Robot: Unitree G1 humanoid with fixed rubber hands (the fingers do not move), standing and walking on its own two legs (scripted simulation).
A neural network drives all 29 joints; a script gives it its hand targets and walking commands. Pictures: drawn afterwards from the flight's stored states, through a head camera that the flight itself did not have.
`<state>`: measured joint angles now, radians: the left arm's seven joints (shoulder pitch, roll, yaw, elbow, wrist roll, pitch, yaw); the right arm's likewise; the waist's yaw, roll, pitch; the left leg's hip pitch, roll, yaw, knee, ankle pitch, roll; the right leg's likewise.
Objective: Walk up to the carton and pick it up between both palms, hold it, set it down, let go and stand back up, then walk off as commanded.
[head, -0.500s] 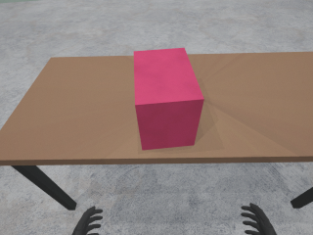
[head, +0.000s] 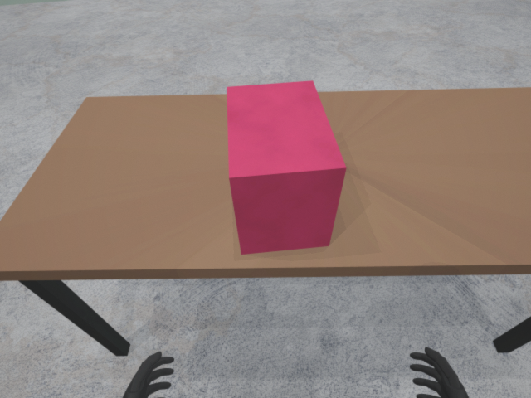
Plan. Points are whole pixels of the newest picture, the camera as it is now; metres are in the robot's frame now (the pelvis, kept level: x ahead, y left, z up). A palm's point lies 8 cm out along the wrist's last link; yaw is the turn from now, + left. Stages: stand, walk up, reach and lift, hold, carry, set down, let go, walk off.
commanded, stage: stand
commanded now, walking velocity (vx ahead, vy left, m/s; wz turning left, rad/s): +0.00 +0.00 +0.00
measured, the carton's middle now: (277, 166) +0.54 +0.00 +0.03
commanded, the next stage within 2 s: walk up in 1.38 s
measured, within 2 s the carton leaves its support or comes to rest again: neither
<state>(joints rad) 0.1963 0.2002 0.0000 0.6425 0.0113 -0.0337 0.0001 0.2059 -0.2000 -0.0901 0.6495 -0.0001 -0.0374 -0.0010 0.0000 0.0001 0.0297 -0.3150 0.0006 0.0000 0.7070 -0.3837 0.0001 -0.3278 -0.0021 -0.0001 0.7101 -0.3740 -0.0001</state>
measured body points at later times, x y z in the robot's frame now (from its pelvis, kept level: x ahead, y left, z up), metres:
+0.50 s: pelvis +0.00 +0.00 +0.00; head +0.01 +0.00 +0.45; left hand +0.15 +0.23 -0.10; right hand +0.14 -0.25 -0.10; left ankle +0.00 +0.12 -0.72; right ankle +0.00 -0.12 -0.72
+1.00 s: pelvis -0.02 +0.00 +0.00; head -0.01 +0.00 +0.45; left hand +0.13 +0.23 -0.10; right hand +0.13 -0.25 -0.10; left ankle +0.00 +0.12 -0.72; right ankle +0.00 -0.12 -0.72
